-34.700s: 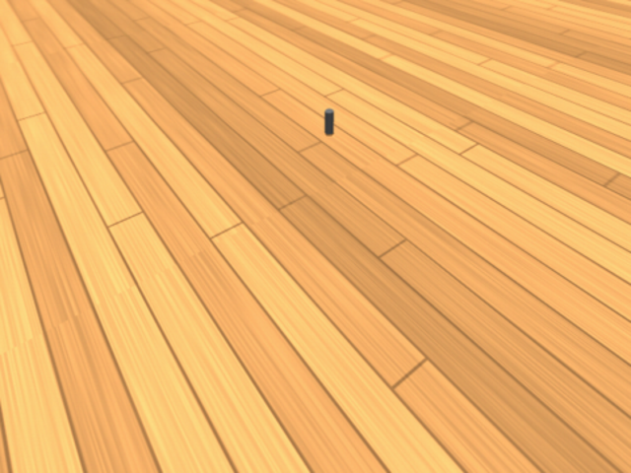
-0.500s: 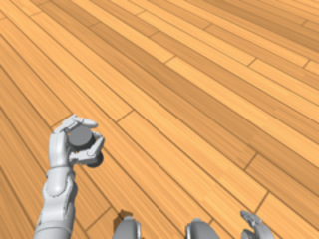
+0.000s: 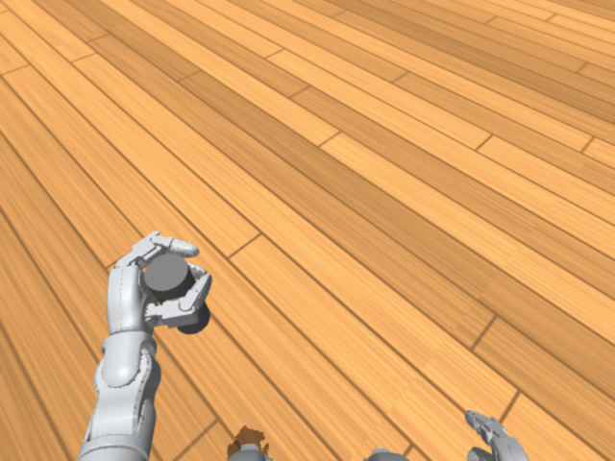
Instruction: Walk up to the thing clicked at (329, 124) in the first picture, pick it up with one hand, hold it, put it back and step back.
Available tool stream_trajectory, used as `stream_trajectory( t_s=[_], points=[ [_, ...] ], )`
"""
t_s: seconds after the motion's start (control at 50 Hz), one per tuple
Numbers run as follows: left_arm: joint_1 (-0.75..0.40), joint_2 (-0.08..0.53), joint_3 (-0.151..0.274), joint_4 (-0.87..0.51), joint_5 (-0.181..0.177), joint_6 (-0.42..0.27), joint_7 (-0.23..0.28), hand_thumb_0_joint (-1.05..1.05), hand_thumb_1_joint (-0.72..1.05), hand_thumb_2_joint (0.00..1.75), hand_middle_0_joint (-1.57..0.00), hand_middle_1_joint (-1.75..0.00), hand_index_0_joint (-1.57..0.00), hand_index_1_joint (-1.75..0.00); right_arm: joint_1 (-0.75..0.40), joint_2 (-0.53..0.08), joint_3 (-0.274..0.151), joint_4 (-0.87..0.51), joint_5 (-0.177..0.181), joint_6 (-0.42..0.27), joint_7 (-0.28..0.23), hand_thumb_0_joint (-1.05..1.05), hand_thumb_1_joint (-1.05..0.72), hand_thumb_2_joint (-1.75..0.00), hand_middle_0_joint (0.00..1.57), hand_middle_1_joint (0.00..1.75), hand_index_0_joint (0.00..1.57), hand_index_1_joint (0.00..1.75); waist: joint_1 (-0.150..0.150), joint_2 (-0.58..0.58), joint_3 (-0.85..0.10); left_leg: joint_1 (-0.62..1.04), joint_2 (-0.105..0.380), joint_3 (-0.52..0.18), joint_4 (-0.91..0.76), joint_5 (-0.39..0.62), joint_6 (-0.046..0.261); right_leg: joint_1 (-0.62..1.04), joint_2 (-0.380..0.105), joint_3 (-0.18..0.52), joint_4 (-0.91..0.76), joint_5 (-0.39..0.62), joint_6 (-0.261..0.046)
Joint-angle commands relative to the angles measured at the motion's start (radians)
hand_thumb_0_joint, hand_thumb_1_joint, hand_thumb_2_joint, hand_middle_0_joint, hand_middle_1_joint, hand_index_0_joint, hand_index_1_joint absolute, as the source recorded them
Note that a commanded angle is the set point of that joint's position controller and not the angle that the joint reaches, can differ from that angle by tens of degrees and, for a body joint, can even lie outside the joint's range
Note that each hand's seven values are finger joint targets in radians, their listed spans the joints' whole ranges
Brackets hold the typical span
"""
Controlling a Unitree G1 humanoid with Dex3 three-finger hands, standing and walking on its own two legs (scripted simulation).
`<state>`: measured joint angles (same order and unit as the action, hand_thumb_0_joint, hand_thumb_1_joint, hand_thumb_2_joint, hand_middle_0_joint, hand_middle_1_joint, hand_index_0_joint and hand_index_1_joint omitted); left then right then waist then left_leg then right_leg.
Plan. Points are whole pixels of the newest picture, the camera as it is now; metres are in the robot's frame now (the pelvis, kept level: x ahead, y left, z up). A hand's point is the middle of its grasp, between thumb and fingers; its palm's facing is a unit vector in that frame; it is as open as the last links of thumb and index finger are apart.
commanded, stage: hold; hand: left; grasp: from the side
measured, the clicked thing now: (181, 297) +0.34 +0.18 +0.01
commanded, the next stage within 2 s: none
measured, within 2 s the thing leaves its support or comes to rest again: neither
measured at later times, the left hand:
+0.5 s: hand (181, 279) +0.34 +0.17 +0.06, palm faces +0.17 -0.99 -0.03, open 6.8 cm
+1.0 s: hand (180, 282) +0.32 +0.16 +0.08, palm faces +0.16 -0.99 -0.03, open 6.8 cm
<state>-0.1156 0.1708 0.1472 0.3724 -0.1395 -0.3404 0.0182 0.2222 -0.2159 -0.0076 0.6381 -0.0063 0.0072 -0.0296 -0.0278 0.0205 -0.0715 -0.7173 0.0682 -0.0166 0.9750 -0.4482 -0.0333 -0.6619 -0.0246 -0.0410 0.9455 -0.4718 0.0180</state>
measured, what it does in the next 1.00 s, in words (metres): stands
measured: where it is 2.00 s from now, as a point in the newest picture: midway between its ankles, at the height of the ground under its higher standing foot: outside the picture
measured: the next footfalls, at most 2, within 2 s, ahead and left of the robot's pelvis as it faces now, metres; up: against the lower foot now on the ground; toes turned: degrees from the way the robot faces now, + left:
none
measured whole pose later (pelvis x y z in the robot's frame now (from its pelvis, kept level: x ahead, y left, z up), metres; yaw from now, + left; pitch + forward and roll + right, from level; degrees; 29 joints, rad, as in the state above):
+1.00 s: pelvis +0.00 +0.00 +0.02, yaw +0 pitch +6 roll -1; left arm -0.10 0.15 0.13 0.37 -0.13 -0.32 0.04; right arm 0.21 -0.21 -0.01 0.64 0.00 0.01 -0.02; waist -0.02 0.02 -0.03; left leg -0.54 0.06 0.00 0.82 -0.38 -0.03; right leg -0.49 -0.03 -0.03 0.81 -0.41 0.02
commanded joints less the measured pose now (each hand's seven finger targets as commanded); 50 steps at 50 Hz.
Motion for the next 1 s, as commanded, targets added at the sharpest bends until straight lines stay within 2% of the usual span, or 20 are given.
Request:
stream_trajectory(
  t_s=[0.0, 0.04, 0.1, 0.14, 0.3, 0.34, 0.38, 0.44, 0.46, 0.5, 0.52, 0.56, 0.58, 0.62, 0.64, 0.68, 0.72, 0.76, 0.84, 0.98],
  points=[
    [-0.247, 0.123, 0.045, -0.237, -0.011, -0.082, 0.010, 0.00, 0.34, 1.17, -1.22, -1.29, -1.23, -1.29, -0.003, -0.129, -0.047, -0.118, 0.003, -0.033, -0.007, 0.00, -0.91, -0.90, 0.20, 0.30, 0.20, 0.30, -0.002, -0.001, -0.289, 0.214, -0.043, 0.015, -0.140, 0.272, 0.033, 0.137, 0.032, 0.002, -0.143, 0.336, -0.016],
    [-0.273, 0.148, 0.061, -0.261, -0.010, -0.089, 0.012, 0.00, 0.35, 1.17, -1.22, -1.30, -1.23, -1.30, -0.010, -0.135, -0.051, -0.118, 0.005, -0.034, -0.007, 0.00, -0.91, -0.90, 0.20, 0.30, 0.20, 0.30, 0.006, 0.005, -0.278, 0.218, -0.045, 0.017, -0.150, 0.256, 0.032, 0.143, 0.031, 0.003, -0.151, 0.316, -0.017],
    [-0.191, 0.090, 0.029, -0.179, -0.015, -0.079, 0.002, 0.00, 0.39, 1.10, -1.24, -1.28, -1.26, -1.28, -0.015, -0.125, -0.045, -0.122, 0.003, -0.030, -0.005, 0.00, -0.93, -0.90, 0.20, 0.30, 0.20, 0.30, -0.007, -0.040, -0.267, 0.212, -0.046, 0.020, -0.149, 0.273, 0.036, 0.171, 0.032, 0.002, -0.162, 0.346, -0.009],
    [-0.243, 0.135, 0.051, -0.243, -0.008, -0.085, 0.010, 0.00, 0.41, 1.11, -1.25, -1.29, -1.26, -1.28, -0.013, -0.128, -0.048, -0.121, 0.004, -0.031, -0.006, 0.00, -0.93, -0.90, 0.20, 0.30, 0.20, 0.30, 0.003, -0.009, -0.284, 0.225, -0.049, 0.028, -0.152, 0.281, 0.036, 0.176, 0.029, 0.010, -0.170, 0.360, -0.009],
    [-0.220, 0.094, 0.026, -0.198, -0.007, -0.075, 0.020, 0.00, 0.44, 1.14, -1.28, -1.33, -1.29, -1.32, -0.022, -0.133, -0.049, -0.127, 0.005, -0.031, -0.002, 0.00, -0.93, -0.90, 0.20, 0.30, 0.20, 0.30, -0.007, -0.031, -0.248, 0.252, -0.044, 0.018, -0.184, 0.288, 0.032, 0.187, 0.037, -0.004, -0.181, 0.350, -0.014],
    [-0.284, 0.158, 0.062, -0.278, 0.005, -0.090, 0.027, 0.00, 0.43, 1.13, -1.26, -1.31, -1.27, -1.30, -0.012, -0.128, -0.050, -0.120, 0.002, -0.027, -0.004, 0.00, -0.93, -0.90, 0.20, 0.30, 0.20, 0.30, 0.010, 0.003, -0.311, 0.271, -0.048, 0.026, -0.177, 0.313, 0.032, 0.222, 0.031, 0.006, -0.183, 0.379, -0.010],
    [-0.201, 0.089, 0.017, -0.202, 0.003, -0.078, 0.023, 0.00, 0.44, 1.14, -1.28, -1.32, -1.29, -1.32, -0.017, -0.123, -0.045, -0.122, 0.002, -0.025, -0.004, 0.00, -0.92, -0.90, 0.20, 0.30, 0.20, 0.30, 0.000, -0.024, -0.254, 0.267, -0.048, 0.027, -0.191, 0.300, 0.031, 0.210, 0.034, 0.001, -0.191, 0.365, -0.011],
    [-0.232, 0.091, 0.015, -0.215, -0.001, -0.073, 0.021, 0.00, 0.46, 1.14, -1.26, -1.31, -1.28, -1.30, -0.015, -0.130, -0.050, -0.115, 0.003, -0.029, -0.003, 0.00, -0.92, -0.90, 0.20, 0.30, 0.20, 0.30, -0.007, -0.021, -0.262, 0.289, -0.044, 0.022, -0.197, 0.320, 0.031, 0.209, 0.038, -0.003, -0.196, 0.378, -0.013],
    [-0.254, 0.126, 0.034, -0.248, 0.003, -0.074, 0.023, 0.00, 0.44, 1.14, -1.26, -1.31, -1.27, -1.30, -0.018, -0.136, -0.053, -0.115, 0.005, -0.028, -0.004, 0.00, -0.92, -0.90, 0.20, 0.30, 0.20, 0.30, 0.002, -0.003, -0.263, 0.299, -0.046, 0.028, -0.200, 0.323, 0.031, 0.213, 0.034, 0.002, -0.201, 0.382, -0.013],
    [-0.209, 0.094, 0.016, -0.199, 0.005, -0.066, 0.018, 0.00, 0.44, 1.15, -1.28, -1.33, -1.29, -1.32, -0.021, -0.128, -0.050, -0.120, 0.003, -0.027, 0.000, 0.00, -0.92, -0.90, 0.20, 0.30, 0.20, 0.30, 0.000, -0.016, -0.245, 0.289, -0.044, 0.022, -0.206, 0.326, 0.031, 0.220, 0.037, -0.004, -0.203, 0.379, -0.015],
    [-0.254, 0.126, 0.040, -0.272, 0.000, -0.074, 0.022, 0.00, 0.44, 1.14, -1.28, -1.32, -1.29, -1.31, -0.026, -0.128, -0.051, -0.119, 0.006, -0.028, 0.001, 0.00, -0.92, -0.90, 0.20, 0.30, 0.20, 0.30, 0.012, 0.000, -0.249, 0.291, -0.046, 0.024, -0.210, 0.318, 0.028, 0.226, 0.035, -0.004, -0.205, 0.372, -0.015],
    [-0.181, 0.065, 0.000, -0.169, -0.001, -0.061, 0.018, 0.00, 0.42, 1.14, -1.28, -1.33, -1.29, -1.33, -0.030, -0.123, -0.046, -0.125, 0.004, -0.025, 0.000, 0.00, -0.92, -0.90, 0.20, 0.30, 0.20, 0.30, -0.002, -0.028, -0.225, 0.294, -0.046, 0.025, -0.218, 0.304, 0.031, 0.222, 0.037, -0.005, -0.218, 0.358, -0.012],
    [-0.255, 0.116, 0.033, -0.281, -0.004, -0.070, 0.021, 0.00, 0.46, 1.14, -1.27, -1.32, -1.29, -1.31, -0.032, -0.129, -0.051, -0.126, 0.006, -0.028, 0.001, 0.00, -0.92, -0.90, 0.20, 0.30, 0.20, 0.30, 0.007, 0.001, -0.239, 0.296, -0.048, 0.030, -0.223, 0.288, 0.029, 0.226, 0.033, 0.000, -0.224, 0.349, -0.013],
    [-0.192, 0.080, 0.007, -0.191, 0.002, -0.056, 0.020, 0.00, 0.45, 1.14, -1.26, -1.32, -1.28, -1.31, -0.032, -0.126, -0.047, -0.126, 0.007, -0.028, -0.001, 0.00, -0.92, -0.90, 0.20, 0.30, 0.20, 0.30, 0.002, -0.026, -0.213, 0.294, -0.046, 0.027, -0.233, 0.283, 0.030, 0.224, 0.035, -0.005, -0.226, 0.339, -0.014],
    [-0.233, 0.113, 0.030, -0.250, 0.001, -0.062, 0.022, 0.00, 0.46, 1.14, -1.26, -1.31, -1.28, -1.30, -0.036, -0.131, -0.051, -0.124, 0.006, -0.029, -0.001, 0.00, -0.91, -0.90, 0.20, 0.30, 0.20, 0.30, 0.009, -0.002, -0.231, 0.298, -0.048, 0.030, -0.233, 0.281, 0.029, 0.224, 0.034, -0.002, -0.231, 0.338, -0.015],
    [-0.224, 0.081, -0.001, -0.229, 0.003, -0.059, 0.021, 0.00, 0.46, 1.14, -1.27, -1.32, -1.28, -1.31, -0.043, -0.127, -0.048, -0.131, 0.007, -0.033, 0.000, 0.00, -0.91, -0.90, 0.20, 0.30, 0.20, 0.30, -0.004, -0.010, -0.206, 0.311, -0.046, 0.027, -0.244, 0.267, 0.027, 0.213, 0.037, -0.008, -0.232, 0.319, -0.015],
    [-0.244, 0.118, 0.032, -0.253, 0.003, -0.061, 0.024, 0.00, 0.48, 1.14, -1.26, -1.31, -1.27, -1.30, -0.040, -0.128, -0.048, -0.124, 0.006, -0.034, -0.004, 0.00, -0.92, -0.90, 0.20, 0.30, 0.20, 0.30, 0.005, -0.013, -0.237, 0.319, -0.048, 0.029, -0.243, 0.266, 0.031, 0.236, 0.032, -0.001, -0.241, 0.323, -0.013],
    [-0.208, 0.072, 0.007, -0.222, -0.005, -0.055, 0.021, 0.00, 0.45, 1.14, -1.27, -1.32, -1.28, -1.31, -0.052, -0.124, -0.044, -0.131, 0.005, -0.038, -0.002, 0.00, -0.92, -0.90, 0.20, 0.30, 0.20, 0.30, 0.001, -0.037, -0.203, 0.308, -0.050, 0.031, -0.248, 0.258, 0.033, 0.240, 0.033, -0.002, -0.249, 0.320, -0.009],
    [-0.239, 0.116, 0.031, -0.263, 0.006, -0.060, 0.029, 0.00, 0.47, 1.15, -1.26, -1.31, -1.27, -1.31, -0.051, -0.126, -0.046, -0.129, 0.007, -0.037, -0.006, 0.00, -0.92, -0.90, 0.20, 0.30, 0.20, 0.30, 0.009, -0.021, -0.213, 0.316, -0.052, 0.035, -0.258, 0.250, 0.032, 0.248, 0.028, 0.001, -0.260, 0.313, -0.010],
    [-0.225, 0.094, 0.023, -0.203, 0.004, -0.067, 0.017, 0.00, 0.51, 1.18, -1.25, -1.33, -1.27, -1.32, -0.049, -0.127, -0.048, -0.122, 0.004, -0.042, 0.000, 0.00, -0.91, -0.90, 0.20, 0.30, 0.20, 0.30, 0.002, -0.018, -0.211, 0.325, -0.047, 0.026, -0.269, 0.240, 0.029, 0.235, 0.036, -0.007, -0.253, 0.294, -0.016]
  ],
)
